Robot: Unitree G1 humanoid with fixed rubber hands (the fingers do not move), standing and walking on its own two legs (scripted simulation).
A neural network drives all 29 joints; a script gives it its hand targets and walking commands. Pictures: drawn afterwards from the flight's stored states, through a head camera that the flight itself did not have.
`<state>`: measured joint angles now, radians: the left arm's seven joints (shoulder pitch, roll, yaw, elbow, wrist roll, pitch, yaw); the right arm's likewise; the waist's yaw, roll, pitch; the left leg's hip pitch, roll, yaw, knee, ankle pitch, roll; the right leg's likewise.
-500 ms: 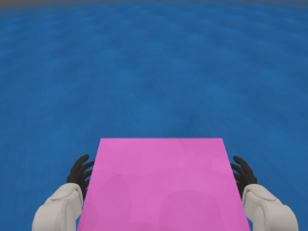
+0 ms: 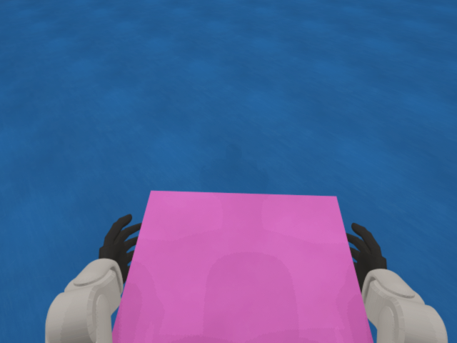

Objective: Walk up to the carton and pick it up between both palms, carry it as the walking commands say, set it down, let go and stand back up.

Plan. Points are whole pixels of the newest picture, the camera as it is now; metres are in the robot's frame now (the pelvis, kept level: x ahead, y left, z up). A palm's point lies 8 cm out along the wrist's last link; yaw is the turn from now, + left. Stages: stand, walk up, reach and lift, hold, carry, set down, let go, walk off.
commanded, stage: carry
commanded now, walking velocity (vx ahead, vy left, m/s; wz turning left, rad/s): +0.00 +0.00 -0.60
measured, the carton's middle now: (239, 291) +0.24 +0.01 -0.02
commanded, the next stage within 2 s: none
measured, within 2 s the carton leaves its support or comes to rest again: neither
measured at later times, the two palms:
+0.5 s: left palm (96, 300) +0.19 +0.21 +0.08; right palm out of the picture +0.12 -0.17 +0.08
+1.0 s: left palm (211, 332) +0.16 +0.04 +0.07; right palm out of the picture -0.06 -0.27 +0.06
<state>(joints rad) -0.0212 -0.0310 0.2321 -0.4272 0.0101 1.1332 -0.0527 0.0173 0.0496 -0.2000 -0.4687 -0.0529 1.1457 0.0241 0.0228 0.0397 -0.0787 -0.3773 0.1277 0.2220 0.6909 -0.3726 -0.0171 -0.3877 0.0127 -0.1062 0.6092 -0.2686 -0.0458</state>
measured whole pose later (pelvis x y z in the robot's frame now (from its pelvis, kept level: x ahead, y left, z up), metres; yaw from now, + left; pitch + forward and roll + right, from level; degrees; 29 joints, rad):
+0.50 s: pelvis -0.07 +0.05 +0.01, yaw -13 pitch +4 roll +1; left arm 0.06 -0.02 0.22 -0.47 0.04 1.16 -0.06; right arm 0.04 0.07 -0.19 -0.42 -0.05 1.15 0.04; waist 0.02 -0.03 -0.12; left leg -0.27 0.00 0.11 0.48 -0.28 0.03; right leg -0.61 0.03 0.02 0.89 -0.36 0.03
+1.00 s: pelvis -0.14 +0.03 +0.01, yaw -32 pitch +4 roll +2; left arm 0.01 -0.11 0.22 -0.46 0.06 1.14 -0.04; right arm 0.01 -0.02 -0.22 -0.46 -0.01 1.17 0.04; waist -0.04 0.01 -0.02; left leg -0.56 0.11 0.08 1.09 -0.50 -0.11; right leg -0.43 0.02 -0.04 0.59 -0.24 -0.07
